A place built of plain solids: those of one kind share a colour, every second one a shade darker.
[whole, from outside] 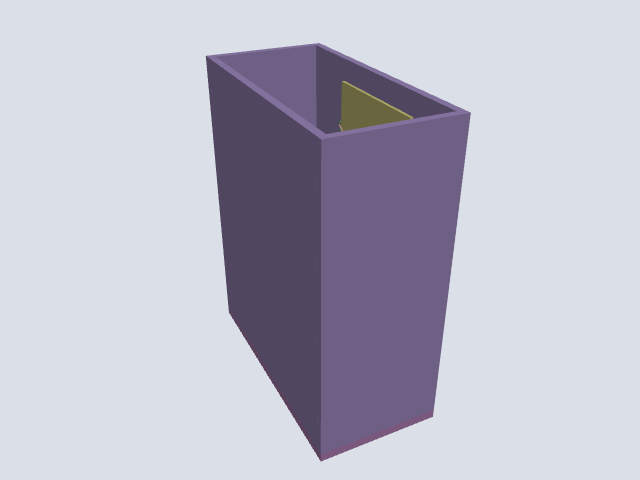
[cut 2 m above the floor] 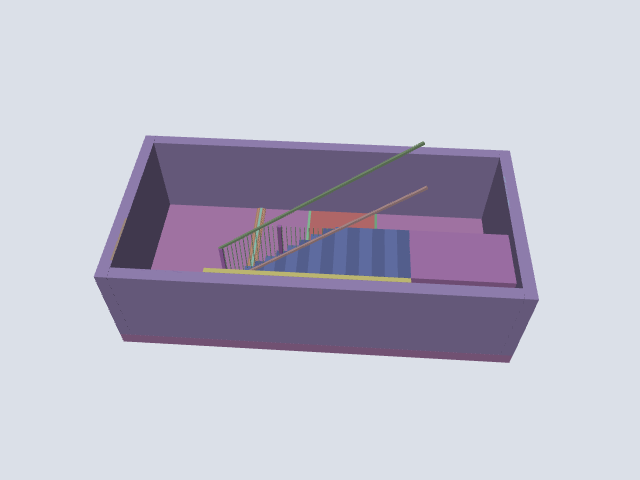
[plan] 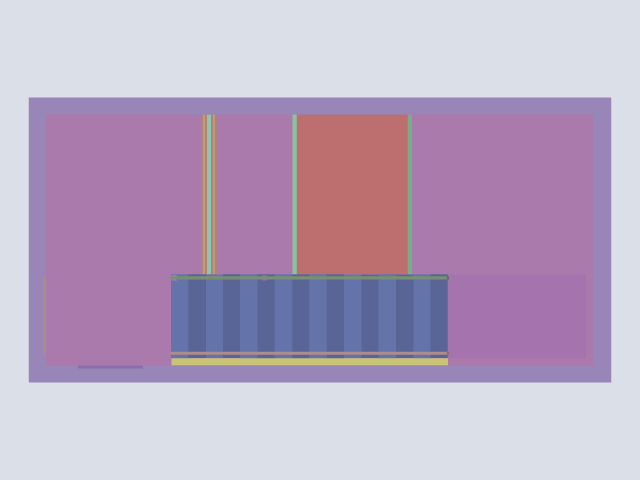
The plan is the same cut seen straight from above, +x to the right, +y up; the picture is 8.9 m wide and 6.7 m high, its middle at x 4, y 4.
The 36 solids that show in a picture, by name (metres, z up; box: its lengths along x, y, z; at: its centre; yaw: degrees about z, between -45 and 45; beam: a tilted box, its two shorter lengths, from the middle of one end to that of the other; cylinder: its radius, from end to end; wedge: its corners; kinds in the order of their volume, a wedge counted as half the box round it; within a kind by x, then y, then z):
{
 "wall_1": {"box": [0.24, 3.98, 9.68], "at": [0.06, 4.0, 4.84]},
 "wall_2": {"box": [7.64, 0.24, 9.68], "at": [4.0, 2.13, 4.84]},
 "wall_3": {"box": [7.64, 0.24, 9.68], "at": [4.0, 5.87, 4.84]},
 "wall_4": {"box": [0.25, 3.98, 9.68], "at": [7.94, 4.0, 4.84]},
 "floor_slab_1": {"box": [8.13, 3.98, 0.3], "at": [4.0, 4.0, -0.15]},
 "tread_slab_1": {"box": [0.25, 1.17, 0.19], "at": [2.04, 2.94, 0.1]},
 "tread_slab_2": {"box": [0.25, 1.17, 0.39], "at": [2.29, 2.94, 0.2]},
 "tread_slab_3": {"box": [0.25, 1.17, 0.58], "at": [2.53, 2.94, 0.29]},
 "tread_slab_4": {"box": [0.25, 1.17, 0.78], "at": [2.77, 2.94, 0.39]},
 "tread_slab_5": {"box": [0.25, 1.17, 0.97], "at": [3.01, 2.94, 0.49]},
 "tread_slab_6": {"box": [0.25, 1.17, 1.16], "at": [3.25, 2.94, 0.58]},
 "tread_slab_7": {"box": [0.25, 1.17, 1.36], "at": [3.49, 2.94, 0.68]},
 "tread_slab_8": {"box": [0.25, 1.17, 1.55], "at": [3.73, 2.94, 0.78]},
 "tread_slab_9": {"box": [0.25, 1.17, 1.75], "at": [3.98, 2.94, 0.87]},
 "tread_slab_10": {"box": [0.25, 1.17, 1.94], "at": [4.22, 2.94, 0.97]},
 "tread_slab_11": {"box": [0.25, 1.17, 2.13], "at": [4.46, 2.94, 1.07]},
 "tread_slab_12": {"box": [0.25, 1.17, 2.33], "at": [4.7, 2.94, 1.17]},
 "tread_slab_13": {"box": [0.25, 1.17, 2.52], "at": [4.94, 2.94, 1.26]},
 "tread_slab_14": {"box": [0.25, 1.17, 2.72], "at": [5.18, 2.94, 1.36]},
 "tread_slab_15": {"box": [0.25, 1.17, 2.91], "at": [5.43, 2.94, 1.46]},
 "tread_slab_16": {"box": [0.25, 1.17, 3.1], "at": [5.67, 2.94, 1.55]},
 "landing_slab_1": {"box": [1.93, 1.17, 3.3], "at": [6.75, 2.94, 1.65]},
 "wall_wall_1": {"box": [3.86, 0.1, 9.0], "at": [3.86, 2.3, 4.5]},
 "corr_field_top_1": {"box": [1.55, 2.23, 0.09], "at": [4.45, 4.64, -0.04]},
 "door_front_leaf_1": {"box": [0.045, 1.08, 2.11], "at": [0.15, 2.95, 1.05]},
 "corr_cablecover_1": {"box": [0.22, 2.23, 0.09], "at": [2.45, 4.64, -0.04]},
 "corr_cablecover_2": {"box": [0.17, 2.23, 0.09], "at": [2.45, 4.64, -0.03]},
 "corr_cablecover_3": {"box": [0.11, 2.23, 0.09], "at": [2.45, 4.64, -0.02]},
 "door_leaf_1": {"box": [0.91, 0.045, 2.09], "at": [1.07, 2.23, 1.04]},
 "corr_strip_top_1": {"box": [0.07, 2.23, 0.09], "at": [3.65, 4.64, -0.04]},
 "corr_strip_top_2": {"box": [0.07, 2.23, 0.09], "at": [5.25, 4.64, -0.04]},
 "rail_top_1": {"beam": [0.05, 0.05], "from": [1.93, 3.47, 1.19], "to": [5.79, 3.47, 4.3]},
 "posts_1": {"box": [0.08, 0.08, 1.03], "at": [1.96, 3.47, 0.71]},
 "posts_2": {"box": [0.08, 0.08, 1.07], "at": [3.23, 3.47, 1.7]},
 "corr_cablecover_top_1": {"box": [0.06, 2.23, 0.09], "at": [2.45, 4.64, -0.01]},
 "handrail_rail_1": {"beam": [0.045, 0.045], "from": [1.93, 2.42, 1.19], "to": [5.79, 2.42, 4.3]}
}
